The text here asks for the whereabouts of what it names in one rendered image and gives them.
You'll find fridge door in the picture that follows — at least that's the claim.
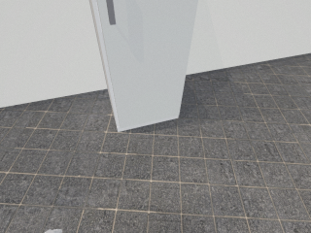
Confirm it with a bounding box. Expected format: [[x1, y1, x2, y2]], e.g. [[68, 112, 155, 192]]
[[96, 0, 198, 129]]

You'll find handle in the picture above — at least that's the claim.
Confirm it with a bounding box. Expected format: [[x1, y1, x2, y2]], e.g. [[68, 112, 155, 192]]
[[106, 0, 116, 25]]

